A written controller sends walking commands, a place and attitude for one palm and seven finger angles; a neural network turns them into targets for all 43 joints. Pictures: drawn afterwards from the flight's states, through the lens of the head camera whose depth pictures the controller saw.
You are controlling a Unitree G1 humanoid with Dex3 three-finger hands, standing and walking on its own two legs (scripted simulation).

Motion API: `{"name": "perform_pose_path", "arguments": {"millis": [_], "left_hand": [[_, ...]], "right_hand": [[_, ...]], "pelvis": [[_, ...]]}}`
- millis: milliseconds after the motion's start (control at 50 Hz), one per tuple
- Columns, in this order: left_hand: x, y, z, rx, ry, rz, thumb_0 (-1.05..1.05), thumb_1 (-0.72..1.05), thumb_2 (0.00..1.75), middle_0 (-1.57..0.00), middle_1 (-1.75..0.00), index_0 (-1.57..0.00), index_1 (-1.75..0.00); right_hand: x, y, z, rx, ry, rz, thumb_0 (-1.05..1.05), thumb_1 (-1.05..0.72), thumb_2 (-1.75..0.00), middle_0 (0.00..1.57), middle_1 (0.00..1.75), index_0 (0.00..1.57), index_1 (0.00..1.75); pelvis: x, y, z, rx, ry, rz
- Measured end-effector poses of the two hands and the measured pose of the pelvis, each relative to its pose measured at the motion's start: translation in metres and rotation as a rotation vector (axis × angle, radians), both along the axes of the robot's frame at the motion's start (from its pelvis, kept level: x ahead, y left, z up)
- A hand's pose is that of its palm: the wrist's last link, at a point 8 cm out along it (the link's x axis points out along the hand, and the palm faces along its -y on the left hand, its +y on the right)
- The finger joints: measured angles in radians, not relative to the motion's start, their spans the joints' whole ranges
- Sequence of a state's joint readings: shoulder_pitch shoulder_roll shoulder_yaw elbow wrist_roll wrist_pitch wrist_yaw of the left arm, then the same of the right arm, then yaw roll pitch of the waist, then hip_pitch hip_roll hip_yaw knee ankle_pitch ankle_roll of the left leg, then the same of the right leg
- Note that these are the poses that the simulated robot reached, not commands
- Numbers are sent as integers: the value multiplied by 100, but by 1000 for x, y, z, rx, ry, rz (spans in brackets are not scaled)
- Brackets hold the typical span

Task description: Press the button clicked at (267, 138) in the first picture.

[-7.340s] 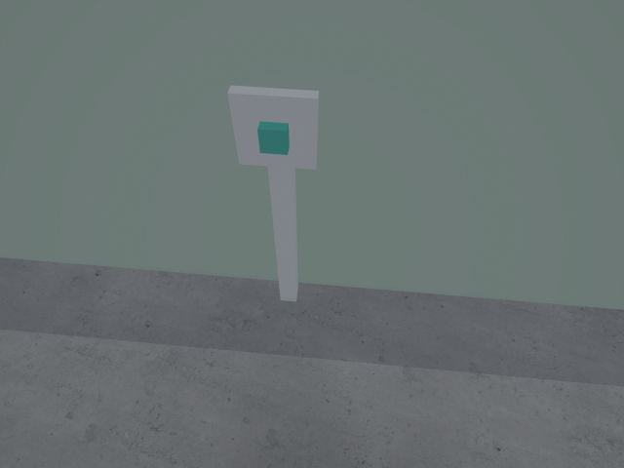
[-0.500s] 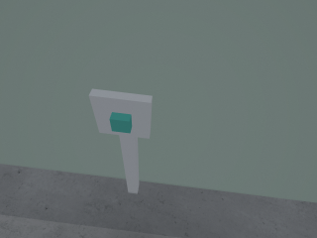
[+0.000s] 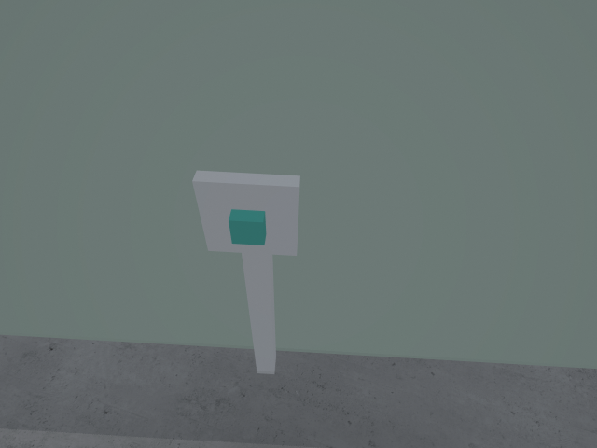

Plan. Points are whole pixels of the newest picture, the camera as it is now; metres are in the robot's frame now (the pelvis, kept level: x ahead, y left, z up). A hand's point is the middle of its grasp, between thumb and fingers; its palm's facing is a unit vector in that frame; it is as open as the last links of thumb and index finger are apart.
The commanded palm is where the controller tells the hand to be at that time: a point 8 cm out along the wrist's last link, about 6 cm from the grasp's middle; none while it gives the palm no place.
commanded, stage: come to a stop and stand still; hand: left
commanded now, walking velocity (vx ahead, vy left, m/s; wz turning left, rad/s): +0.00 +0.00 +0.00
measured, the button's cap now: (248, 226) +0.48 +0.12 +0.00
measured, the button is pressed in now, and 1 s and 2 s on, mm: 0 0 0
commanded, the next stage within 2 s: look again from close up in 0.30 s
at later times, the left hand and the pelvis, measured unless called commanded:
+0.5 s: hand out of the picture +0.02 +0.24 -0.15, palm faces +0.03 -0.95 -0.32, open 7.4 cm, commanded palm none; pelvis -0.01 +0.00 +0.01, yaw +1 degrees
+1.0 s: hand out of the picture +0.10 +0.23 -0.14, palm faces +0.02 -0.95 -0.32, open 7.4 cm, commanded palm none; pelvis +0.03 -0.01 +0.02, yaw +2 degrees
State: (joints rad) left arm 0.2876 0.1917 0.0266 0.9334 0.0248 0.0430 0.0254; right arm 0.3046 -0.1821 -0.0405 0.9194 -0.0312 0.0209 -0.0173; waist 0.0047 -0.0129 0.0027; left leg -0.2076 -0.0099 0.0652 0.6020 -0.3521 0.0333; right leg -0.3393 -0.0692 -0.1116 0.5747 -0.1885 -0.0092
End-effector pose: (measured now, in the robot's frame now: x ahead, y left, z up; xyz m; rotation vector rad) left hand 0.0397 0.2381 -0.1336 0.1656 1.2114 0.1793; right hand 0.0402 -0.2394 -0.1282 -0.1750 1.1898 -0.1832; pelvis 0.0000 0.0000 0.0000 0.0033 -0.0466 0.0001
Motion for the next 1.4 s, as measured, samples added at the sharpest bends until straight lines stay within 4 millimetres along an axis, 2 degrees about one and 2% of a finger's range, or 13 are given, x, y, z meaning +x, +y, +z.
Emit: {"name": "perform_pose_path", "arguments": {"millis": [80,160,240,340,480,600,900,1060,1240,1320,1400], "left_hand": [[6,14,8,20,-45,-25,0,91,90,-20,-30,-20,-29],[6,25,16,48,-61,-35,0,91,90,-20,-30,-20,-29],[0,34,22,75,-54,-31,0,91,90,-20,-30,-20,-29],[-13,41,25,98,-21,-20,0,91,90,-20,-30,-20,-30],[-23,44,23,105,34,-10,0,91,90,-21,-30,-20,-30],[-16,43,21,98,48,-12,0,91,90,-21,-30,-20,-30],[39,39,29,102,3,-31,0,91,90,-21,-30,-20,-30],[62,39,33,104,-23,-38,0,91,90,-21,-30,-20,-30],[70,37,28,100,-5,-46,0,91,90,-21,-30,-20,-30],[65,28,22,95,20,-56,0,91,90,-20,-30,-20,-30],[55,7,13,78,56,-63,0,91,90,-20,-30,-20,-29]], "right_hand": [[-22,11,-3,24,13,-14,0,-90,-90,20,30,20,30],[-38,14,-6,39,36,-19,0,-90,-90,20,30,20,30],[-47,6,-8,34,61,-15,0,-90,-90,20,30,20,30],[-48,-14,-5,-1,84,-3,0,-90,-90,20,30,20,30],[-35,-45,5,-70,93,15,0,-90,-90,20,30,20,30],[-16,-57,13,-99,86,38,0,-90,-90,20,30,20,30],[53,-44,17,-65,32,94,0,-90,-90,20,30,20,30],[78,-42,20,-67,13,108,0,-90,-90,20,30,20,30],[86,-54,26,-109,-4,89,0,-90,-90,20,30,20,30],[79,-62,23,-121,0,60,0,-90,-90,20,30,20,30],[63,-70,11,-106,28,32,0,-90,-90,20,30,20,30]], "pelvis": [[-7,7,2,4,-12,-10],[-13,10,3,9,-19,-11],[-15,9,5,12,-21,-7],[-16,6,6,11,-15,1],[-13,1,7,8,1,9],[-5,-1,9,8,5,16],[24,-5,16,-1,12,26],[35,-6,17,-5,15,28],[37,-11,16,2,18,17],[34,-18,12,11,22,2],[32,-31,5,27,23,-13]]}}
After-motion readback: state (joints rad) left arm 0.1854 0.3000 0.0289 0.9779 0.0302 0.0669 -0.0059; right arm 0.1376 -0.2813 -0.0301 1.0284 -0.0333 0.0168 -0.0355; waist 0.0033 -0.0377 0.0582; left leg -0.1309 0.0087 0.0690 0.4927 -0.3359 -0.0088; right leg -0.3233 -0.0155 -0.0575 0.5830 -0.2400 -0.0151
